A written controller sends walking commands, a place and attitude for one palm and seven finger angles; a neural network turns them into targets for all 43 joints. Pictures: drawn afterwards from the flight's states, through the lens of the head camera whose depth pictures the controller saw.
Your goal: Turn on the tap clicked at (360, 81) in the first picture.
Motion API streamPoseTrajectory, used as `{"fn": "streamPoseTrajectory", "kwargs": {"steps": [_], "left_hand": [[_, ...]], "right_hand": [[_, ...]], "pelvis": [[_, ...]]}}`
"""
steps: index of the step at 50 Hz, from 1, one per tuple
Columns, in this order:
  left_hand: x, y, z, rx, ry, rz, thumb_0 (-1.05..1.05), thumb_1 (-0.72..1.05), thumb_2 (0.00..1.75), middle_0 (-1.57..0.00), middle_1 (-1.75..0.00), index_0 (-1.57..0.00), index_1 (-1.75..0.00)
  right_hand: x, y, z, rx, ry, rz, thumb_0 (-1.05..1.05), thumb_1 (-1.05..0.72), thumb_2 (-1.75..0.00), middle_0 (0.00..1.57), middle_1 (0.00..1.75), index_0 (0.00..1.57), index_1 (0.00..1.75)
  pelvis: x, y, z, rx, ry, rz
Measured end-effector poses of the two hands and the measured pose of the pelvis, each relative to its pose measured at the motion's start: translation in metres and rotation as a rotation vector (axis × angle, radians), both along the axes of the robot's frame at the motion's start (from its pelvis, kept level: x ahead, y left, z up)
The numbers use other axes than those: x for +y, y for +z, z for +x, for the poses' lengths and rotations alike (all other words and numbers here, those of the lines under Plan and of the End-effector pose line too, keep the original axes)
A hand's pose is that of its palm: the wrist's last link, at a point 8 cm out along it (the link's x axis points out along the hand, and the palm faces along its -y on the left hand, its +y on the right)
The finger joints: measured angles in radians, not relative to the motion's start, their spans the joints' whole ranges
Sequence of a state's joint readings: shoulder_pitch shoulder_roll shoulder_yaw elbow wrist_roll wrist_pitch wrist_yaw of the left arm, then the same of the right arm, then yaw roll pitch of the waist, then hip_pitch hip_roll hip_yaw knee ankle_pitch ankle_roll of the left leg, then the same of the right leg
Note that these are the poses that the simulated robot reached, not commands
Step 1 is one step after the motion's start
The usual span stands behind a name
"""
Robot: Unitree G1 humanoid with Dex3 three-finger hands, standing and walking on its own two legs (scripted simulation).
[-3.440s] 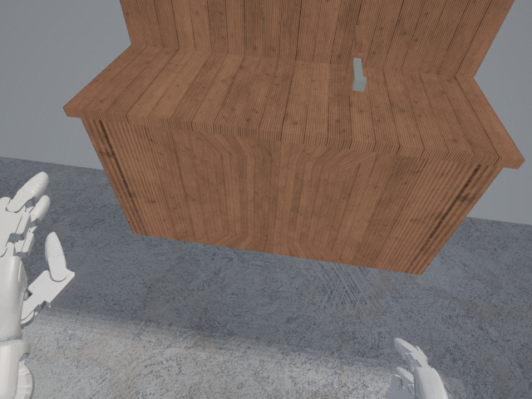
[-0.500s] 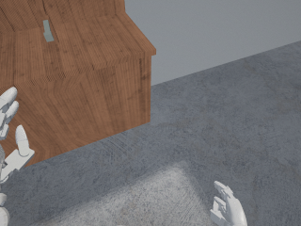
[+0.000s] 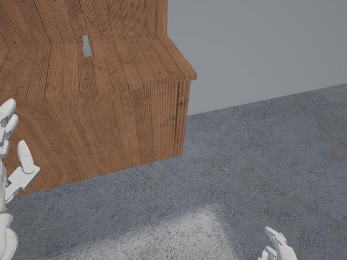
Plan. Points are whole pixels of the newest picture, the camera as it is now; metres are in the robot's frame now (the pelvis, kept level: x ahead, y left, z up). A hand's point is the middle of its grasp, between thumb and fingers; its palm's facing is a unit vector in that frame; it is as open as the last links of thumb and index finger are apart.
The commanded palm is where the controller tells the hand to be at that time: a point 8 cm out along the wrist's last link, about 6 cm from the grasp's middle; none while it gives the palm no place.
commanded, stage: take the last steps up to it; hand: left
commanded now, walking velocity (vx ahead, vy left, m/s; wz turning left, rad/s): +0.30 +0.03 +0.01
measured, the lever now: (87, 51) +0.80 +0.39 +0.09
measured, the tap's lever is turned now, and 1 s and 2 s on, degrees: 0 0 0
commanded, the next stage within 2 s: come to a stop and stand still in 1.72 s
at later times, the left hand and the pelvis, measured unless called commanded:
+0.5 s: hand (60, 138) +0.28 +0.24 +0.18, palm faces +0.43 -0.82 -0.37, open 7.4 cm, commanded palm +0.23 +0.28 +0.19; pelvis +0.08 +0.00 +0.00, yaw +1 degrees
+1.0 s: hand (96, 102) +0.40 +0.21 +0.17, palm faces +0.41 -0.80 -0.43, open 7.4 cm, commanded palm +0.34 +0.25 +0.19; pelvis +0.18 -0.03 +0.00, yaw +1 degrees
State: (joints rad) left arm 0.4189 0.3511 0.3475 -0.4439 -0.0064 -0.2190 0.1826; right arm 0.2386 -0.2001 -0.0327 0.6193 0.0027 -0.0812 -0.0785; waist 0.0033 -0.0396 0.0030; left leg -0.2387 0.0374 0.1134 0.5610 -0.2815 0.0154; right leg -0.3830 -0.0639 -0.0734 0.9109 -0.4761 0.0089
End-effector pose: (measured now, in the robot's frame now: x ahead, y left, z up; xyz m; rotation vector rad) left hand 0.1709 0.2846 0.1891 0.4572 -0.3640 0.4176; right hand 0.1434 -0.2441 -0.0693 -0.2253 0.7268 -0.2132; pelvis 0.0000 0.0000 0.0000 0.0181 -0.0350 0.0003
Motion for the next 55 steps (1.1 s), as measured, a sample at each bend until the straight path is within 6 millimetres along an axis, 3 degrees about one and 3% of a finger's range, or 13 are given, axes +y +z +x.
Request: {"fn": "streamPoseTrajectory", "kwargs": {"steps": [5,9,14,21,26,31,35,39,46,55], "left_hand": [[-0.008,0.004,0.006,0.033,-0.011,0.008,0.01,0.89,0.9,-0.21,-0.3,-0.21,-0.3],[-0.021,0.007,0.012,0.049,-0.01,0.063,0.01,0.89,0.9,-0.21,-0.3,-0.21,-0.3],[-0.027,0.0,0.027,0.06,0.01,0.045,0.01,0.88,0.9,-0.21,-0.3,-0.22,-0.3],[-0.02,-0.001,0.052,0.09,-0.001,0.012,0.01,0.88,0.9,-0.22,-0.31,-0.22,-0.3],[-0.003,-0.001,0.077,0.019,-0.032,0.019,0.01,0.88,0.9,-0.22,-0.31,-0.22,-0.3],[0.007,0.003,0.111,0.004,-0.037,0.03,0.01,0.88,0.9,-0.21,-0.3,-0.22,-0.3],[-0.005,0.013,0.128,0.027,-0.065,0.043,0.01,0.89,0.9,-0.21,-0.3,-0.21,-0.3],[-0.019,0.015,0.142,0.077,-0.071,0.082,0.01,0.89,0.9,-0.21,-0.3,-0.21,-0.3],[-0.035,-0.001,0.171,0.096,-0.006,0.078,0.01,0.88,0.9,-0.22,-0.31,-0.22,-0.3],[-0.034,0.006,0.207,0.081,-0.03,0.05,0.01,0.88,0.9,-0.22,-0.31,-0.22,-0.3]], "right_hand": [[0.032,-0.006,0.009,-0.008,0.057,0.103,0.01,-0.91,-0.9,0.2,0.3,0.2,0.3],[0.039,-0.021,0.019,0.01,0.096,0.153,0.01,-0.9,-0.9,0.21,0.3,0.2,0.3],[0.023,-0.038,0.034,0.093,0.12,0.133,0.01,-0.9,-0.9,0.21,0.3,0.2,0.3],[-0.008,-0.01,0.058,0.111,0.07,0.015,0.01,-0.91,-0.9,0.21,0.3,0.2,0.3],[-0.013,0.003,0.087,0.037,0.027,-0.07,0.01,-0.91,-0.9,0.2,0.3,0.2,0.3],[0.008,0.007,0.113,-0.014,0.01,-0.011,0.01,-0.91,-0.9,0.2,0.3,0.2,0.3],[0.028,0.005,0.126,-0.017,0.033,0.071,0.01,-0.91,-0.9,0.2,0.3,0.2,0.3],[0.036,-0.007,0.137,0.013,0.049,0.132,0.01,-0.91,-0.9,0.21,0.3,0.2,0.3],[0.01,-0.044,0.165,0.106,0.087,0.137,0.01,-0.9,-0.9,0.21,0.3,0.2,0.3],[-0.027,-0.008,0.21,0.099,0.043,-0.004,0.01,-0.91,-0.9,0.21,0.3,0.2,0.3]], "pelvis": [[-0.004,0.005,0.009,0.007,0.006,-0.017],[-0.014,-0.001,0.02,0.008,0.008,-0.017],[-0.021,-0.005,0.031,0.005,0.023,-0.016],[-0.014,0.009,0.057,0.024,0.025,0.007],[0.003,-0.002,0.082,0.011,0.01,-0.013],[0.007,0.001,0.1,0.014,0.001,-0.017],[0.004,0.009,0.117,0.033,-0.012,-0.031],[-0.006,0.01,0.136,0.038,-0.015,-0.033],[-0.026,-0.008,0.165,0.014,0.01,-0.018],[-0.024,0.007,0.207,0.028,0.018,0.007]]}}
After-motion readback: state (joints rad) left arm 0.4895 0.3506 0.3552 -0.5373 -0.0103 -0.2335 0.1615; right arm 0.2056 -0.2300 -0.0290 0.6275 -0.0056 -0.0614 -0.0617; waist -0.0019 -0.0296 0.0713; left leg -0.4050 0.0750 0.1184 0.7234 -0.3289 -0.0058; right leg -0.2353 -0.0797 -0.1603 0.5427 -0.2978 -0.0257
